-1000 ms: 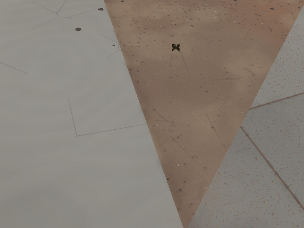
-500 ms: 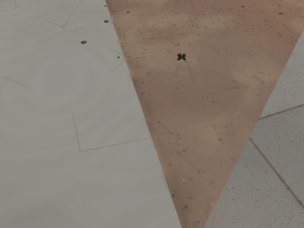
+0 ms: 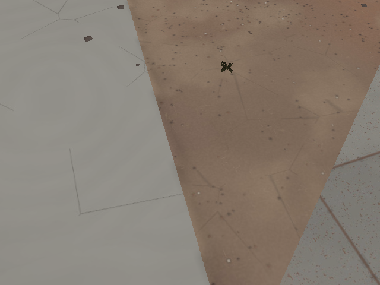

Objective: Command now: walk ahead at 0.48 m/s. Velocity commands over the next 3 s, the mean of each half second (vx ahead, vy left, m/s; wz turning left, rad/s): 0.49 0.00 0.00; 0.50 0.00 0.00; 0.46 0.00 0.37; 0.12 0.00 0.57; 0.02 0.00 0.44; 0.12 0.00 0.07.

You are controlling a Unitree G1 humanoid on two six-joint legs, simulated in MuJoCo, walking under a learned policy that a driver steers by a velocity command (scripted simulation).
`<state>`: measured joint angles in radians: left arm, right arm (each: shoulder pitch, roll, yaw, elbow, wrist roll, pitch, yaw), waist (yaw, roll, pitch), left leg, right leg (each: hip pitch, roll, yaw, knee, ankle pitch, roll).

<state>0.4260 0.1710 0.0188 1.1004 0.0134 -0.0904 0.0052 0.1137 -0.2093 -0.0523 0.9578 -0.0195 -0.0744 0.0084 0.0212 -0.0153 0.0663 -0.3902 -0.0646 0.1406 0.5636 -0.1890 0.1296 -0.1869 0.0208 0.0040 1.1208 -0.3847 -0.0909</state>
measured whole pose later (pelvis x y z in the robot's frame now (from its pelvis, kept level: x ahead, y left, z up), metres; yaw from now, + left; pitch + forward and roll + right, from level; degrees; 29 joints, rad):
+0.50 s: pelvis +0.30 -0.02 -0.02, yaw +1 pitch +1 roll +2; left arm -0.02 0.18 0.03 0.88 0.03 -0.08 -0.02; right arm 0.50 -0.16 -0.03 1.12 -0.03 -0.09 -0.03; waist -0.08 -0.02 0.08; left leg 0.13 -0.10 0.08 0.45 -0.55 0.07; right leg -0.40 -0.01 -0.07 0.41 0.04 -0.12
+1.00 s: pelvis +0.58 -0.02 -0.03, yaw +1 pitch +1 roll +1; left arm 0.51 0.15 0.02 1.10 0.02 -0.09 0.01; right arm -0.01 -0.13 0.00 0.85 -0.02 -0.05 0.01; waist 0.04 -0.02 0.05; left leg -0.59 -0.02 0.12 0.76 -0.20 0.12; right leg 0.12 0.04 -0.05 0.26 -0.37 -0.07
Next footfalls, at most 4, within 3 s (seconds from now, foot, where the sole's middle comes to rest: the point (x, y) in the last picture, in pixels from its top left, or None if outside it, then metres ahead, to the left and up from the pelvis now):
0.52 right None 0.45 -0.10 -0.80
0.98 left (185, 207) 0.74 0.06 -0.76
1.50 right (228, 164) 0.98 -0.12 -0.80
1.94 left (164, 166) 0.93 0.15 -0.76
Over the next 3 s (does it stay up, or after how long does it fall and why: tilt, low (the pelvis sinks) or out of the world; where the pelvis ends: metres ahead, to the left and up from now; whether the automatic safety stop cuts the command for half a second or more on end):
stays up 0.91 0.04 0.00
